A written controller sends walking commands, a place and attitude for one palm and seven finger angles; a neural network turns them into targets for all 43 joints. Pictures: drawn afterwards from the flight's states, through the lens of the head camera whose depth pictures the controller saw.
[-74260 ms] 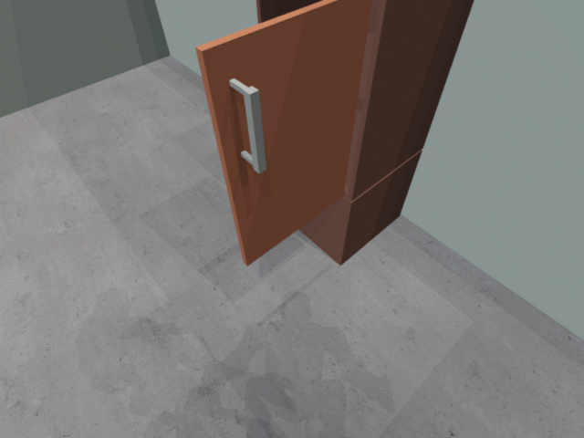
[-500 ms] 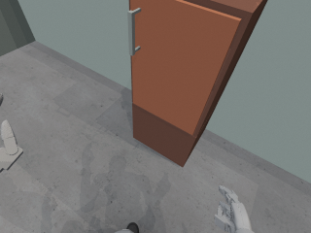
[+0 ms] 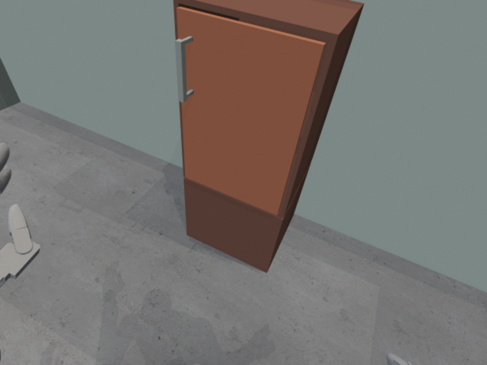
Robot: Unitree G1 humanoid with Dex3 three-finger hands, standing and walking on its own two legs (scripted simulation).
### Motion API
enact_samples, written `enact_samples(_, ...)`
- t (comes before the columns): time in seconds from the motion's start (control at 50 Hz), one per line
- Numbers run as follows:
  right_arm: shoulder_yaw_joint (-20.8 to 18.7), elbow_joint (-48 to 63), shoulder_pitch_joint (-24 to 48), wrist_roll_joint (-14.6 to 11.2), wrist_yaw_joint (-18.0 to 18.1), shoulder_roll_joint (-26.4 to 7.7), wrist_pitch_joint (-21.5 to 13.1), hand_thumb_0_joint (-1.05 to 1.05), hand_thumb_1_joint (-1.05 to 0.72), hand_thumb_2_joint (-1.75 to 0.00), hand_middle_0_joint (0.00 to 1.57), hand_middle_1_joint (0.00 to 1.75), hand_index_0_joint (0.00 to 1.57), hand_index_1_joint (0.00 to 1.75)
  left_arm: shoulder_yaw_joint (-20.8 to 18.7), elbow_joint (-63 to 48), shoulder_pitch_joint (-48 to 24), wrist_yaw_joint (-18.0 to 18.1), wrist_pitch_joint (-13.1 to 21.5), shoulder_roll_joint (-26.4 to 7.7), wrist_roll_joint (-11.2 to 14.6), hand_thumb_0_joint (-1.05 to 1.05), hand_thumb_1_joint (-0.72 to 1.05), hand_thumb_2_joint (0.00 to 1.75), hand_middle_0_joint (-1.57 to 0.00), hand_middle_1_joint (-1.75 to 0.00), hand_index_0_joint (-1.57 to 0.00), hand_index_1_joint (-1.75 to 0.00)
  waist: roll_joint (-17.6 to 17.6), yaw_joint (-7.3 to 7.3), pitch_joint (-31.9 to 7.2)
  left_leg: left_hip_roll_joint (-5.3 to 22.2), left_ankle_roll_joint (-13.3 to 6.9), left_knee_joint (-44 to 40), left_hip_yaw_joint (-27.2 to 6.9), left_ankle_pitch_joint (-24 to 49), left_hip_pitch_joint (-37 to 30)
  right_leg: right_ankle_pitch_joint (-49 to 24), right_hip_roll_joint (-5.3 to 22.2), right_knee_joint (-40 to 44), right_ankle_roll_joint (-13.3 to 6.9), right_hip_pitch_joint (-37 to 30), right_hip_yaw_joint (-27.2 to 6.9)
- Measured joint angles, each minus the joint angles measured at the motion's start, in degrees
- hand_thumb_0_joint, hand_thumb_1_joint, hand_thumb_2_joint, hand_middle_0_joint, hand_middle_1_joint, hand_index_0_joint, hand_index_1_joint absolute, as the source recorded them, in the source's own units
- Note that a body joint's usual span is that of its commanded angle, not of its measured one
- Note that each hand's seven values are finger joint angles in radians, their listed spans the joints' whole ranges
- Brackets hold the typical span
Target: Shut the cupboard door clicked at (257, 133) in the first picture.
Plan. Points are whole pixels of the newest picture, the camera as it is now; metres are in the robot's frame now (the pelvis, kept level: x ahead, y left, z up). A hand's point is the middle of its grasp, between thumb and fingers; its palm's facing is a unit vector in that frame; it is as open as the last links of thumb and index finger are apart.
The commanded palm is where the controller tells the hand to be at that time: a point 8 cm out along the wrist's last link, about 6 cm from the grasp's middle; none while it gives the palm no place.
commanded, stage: stop stepping back and stand still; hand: left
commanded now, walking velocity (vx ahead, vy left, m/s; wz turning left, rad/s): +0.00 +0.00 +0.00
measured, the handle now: (185, 70) +0.82 +0.19 +0.12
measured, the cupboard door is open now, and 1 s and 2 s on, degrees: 0 0 0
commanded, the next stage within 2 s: let the arm hang, fingers relaxed in 0.70 s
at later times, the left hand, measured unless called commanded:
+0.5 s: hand out of the picture +0.17 +0.30 +0.18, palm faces +0.43 -0.81 -0.39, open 7.4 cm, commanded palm +0.11 +0.34 +0.20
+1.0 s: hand out of the picture +0.09 +0.27 -0.09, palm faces -0.02 -0.93 -0.36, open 7.4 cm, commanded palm none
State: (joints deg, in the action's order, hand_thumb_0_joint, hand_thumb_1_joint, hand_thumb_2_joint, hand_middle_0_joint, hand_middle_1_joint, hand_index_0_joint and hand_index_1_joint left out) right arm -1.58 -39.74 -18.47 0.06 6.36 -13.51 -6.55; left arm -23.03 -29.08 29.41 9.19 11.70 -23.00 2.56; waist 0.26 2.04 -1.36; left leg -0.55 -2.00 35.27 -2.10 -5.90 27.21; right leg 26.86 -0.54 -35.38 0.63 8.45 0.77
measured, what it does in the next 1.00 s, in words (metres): steps on the spot: right foot, then left foot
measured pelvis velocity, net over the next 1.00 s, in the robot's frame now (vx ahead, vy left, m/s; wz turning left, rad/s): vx -0.06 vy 0.04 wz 0.02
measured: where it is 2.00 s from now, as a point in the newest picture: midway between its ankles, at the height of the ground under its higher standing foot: outside the picture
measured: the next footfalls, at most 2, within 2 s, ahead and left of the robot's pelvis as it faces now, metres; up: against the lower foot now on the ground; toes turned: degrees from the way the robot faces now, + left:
right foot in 0.12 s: -0.01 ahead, -0.09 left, +0.00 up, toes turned +0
left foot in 0.32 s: +0.06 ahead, +0.14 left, +0.00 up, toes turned -1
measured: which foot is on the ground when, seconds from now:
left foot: down 0.00-0.14, up 0.16-0.30, down 0.32-1.00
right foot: up 0.00-0.10, down 0.12-1.00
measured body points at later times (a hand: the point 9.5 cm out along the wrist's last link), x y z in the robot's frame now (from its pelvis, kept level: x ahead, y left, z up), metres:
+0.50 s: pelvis -0.03 +0.04 +0.02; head -0.04 +0.05 +0.47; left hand +0.15 +0.34 +0.20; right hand +0.14 -0.19 -0.05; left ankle +0.02 +0.14 -0.72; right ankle -0.05 -0.09 -0.72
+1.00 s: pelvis -0.06 +0.04 +0.01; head -0.07 +0.03 +0.46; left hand +0.09 +0.32 -0.06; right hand +0.08 -0.22 -0.11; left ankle +0.02 +0.14 -0.72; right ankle -0.05 -0.09 -0.72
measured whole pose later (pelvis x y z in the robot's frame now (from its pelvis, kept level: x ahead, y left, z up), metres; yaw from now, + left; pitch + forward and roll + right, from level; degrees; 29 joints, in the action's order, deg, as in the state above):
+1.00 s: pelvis -0.06 +0.04 +0.01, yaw +1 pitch -1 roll -1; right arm 0.0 -49.0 -8.1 1.3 -0.8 -18.0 -0.8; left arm -1.3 33.6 14.4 -0.8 -2.6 -17.1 -2.0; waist -3.9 1.5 -0.3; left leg -1.6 -1.8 34.4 -1.5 -10.8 22.3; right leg 18.2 0.9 -34.3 0.9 15.1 1.1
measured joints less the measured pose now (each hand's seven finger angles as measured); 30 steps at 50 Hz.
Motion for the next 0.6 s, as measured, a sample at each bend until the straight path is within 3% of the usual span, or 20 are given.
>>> enact_samples(0.06,1.1,0.6,2.0,0.5,-0.6,3.2,-1.2,0.01,-0.90,-0.89,0.20,0.30,0.20,0.30,-0.8,0.9,-2.4,-0.4,0.1,-0.8,-0.1,0.01,0.89,0.90,-0.21,-0.30,-0.21,-0.30,0.6,0.56,1.1,-0.4,0.2,-5.4,0.0,2.7,-1.6,3.5,-2.7,-4.5,-1.1,2.3,-0.9)
enact_samples(0.12,2.8,3.1,3.2,0.9,-2.1,5.9,-1.9,0.01,-0.90,-0.89,0.20,0.30,0.20,0.30,-2.5,-0.7,0.2,-1.1,0.1,-3.0,0.5,0.01,0.89,0.90,-0.21,-0.30,-0.21,-0.30,1.0,0.80,0.9,-1.2,1.5,-10.5,0.6,1.1,-2.4,2.8,-4.4,3.5,-2.1,0.6,1.3)
enact_samples(0.16,3.5,4.4,4.1,1.3,-3.0,6.2,-1.3,0.01,-0.90,-0.89,0.21,0.30,0.21,0.30,-2.9,-2.6,3.1,-1.8,0.3,-3.9,0.6,0.01,0.89,0.90,-0.21,-0.30,-0.20,-0.30,0.4,0.44,0.7,-1.7,2.5,-7.0,1.2,-5.3,-0.3,-5.6,-4.0,7.5,-3.6,0.6,1.2)
enact_samples(0.2,3.9,3.8,4.3,1.4,-3.5,6.0,-0.1,0.01,-0.90,-0.89,0.21,0.30,0.21,0.30,-2.7,-4.1,6.0,-2.1,0.2,-4.3,0.7,0.01,0.89,0.90,-0.21,-0.30,-0.21,-0.30,0.5,-1.42,-0.6,-2.4,3.4,3.6,1.0,-8.9,1.8,-9.8,-2.9,7.6,-4.2,1.3,0.4)
enact_samples(0.24,4.1,2.6,3.8,1.1,-3.3,5.4,0.8,0.01,-0.90,-0.89,0.21,0.30,0.21,0.30,-2.0,-3.1,6.4,-1.8,0.3,-3.7,0.5,0.01,0.89,0.90,-0.21,-0.30,-0.21,-0.30,0.6,-3.10,-2.4,-1.8,3.2,8.7,1.1,-10.5,0.8,-9.6,-2.1,7.8,-3.4,1.4,-0.5)
enact_samples(0.32,3.3,1.6,2.6,0.3,-1.8,2.0,0.4,0.01,-0.90,-0.89,0.21,0.30,0.21,0.30,0.3,3.1,0.3,-0.5,-0.5,0.1,-0.4,0.01,0.89,0.90,-0.21,-0.30,-0.21,-0.30,-2.3,-3.92,-3.7,1.8,1.9,-2.5,-0.8,-8.5,-8.3,-7.7,-1.7,6.0,-1.4,1.9,1.4)
enact_samples(0.38,2.6,0.1,4.9,-0.3,-1.1,1.2,0.8,0.01,-0.90,-0.89,0.21,0.30,0.21,0.30,0.7,7.0,-3.1,-0.1,-1.8,2.4,-0.3,0.01,0.89,0.90,-0.21,-0.30,-0.21,-0.30,-1.2,-4.48,-1.5,0.2,1.4,-3.6,0.5,-7.8,-9.5,-8.3,0.2,5.9,0.2,1.4,0.2)
enact_samples(0.46,2.8,2.7,6.3,-0.3,-1.1,1.9,-0.1,0.01,-0.90,-0.89,0.21,0.30,0.21,0.30,0.9,5.9,-2.0,-0.6,-2.9,1.9,-0.1,0.01,0.89,0.90,-0.21,-0.30,-0.20,-0.30,0.5,-3.23,0.2,-0.3,0.8,-6.4,1.8,-5.3,-10.6,-9.5,0.9,7.4,0.4,1.1,-1.0)
enact_samples(0.6,3.5,5.7,6.0,0.1,-1.7,3.2,-1.3,0.01,-0.90,-0.89,0.21,0.30,0.21,0.30,-0.3,1.3,1.7,-1.2,0.6,-1.5,-0.4,0.01,0.89,0.90,-0.21,-0.30,-0.21,-0.30,1.4,-1.16,0.2,0.2,0.8,-8.4,1.3,-3.4,-9.8,-12.3,0.3,11.1,0.3,1.1,-0.6)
